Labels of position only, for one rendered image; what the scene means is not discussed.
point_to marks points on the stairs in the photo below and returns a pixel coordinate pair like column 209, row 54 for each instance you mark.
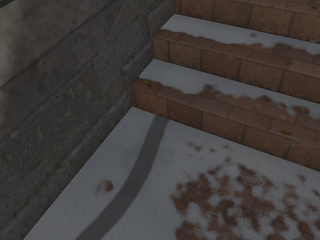
column 244, row 70

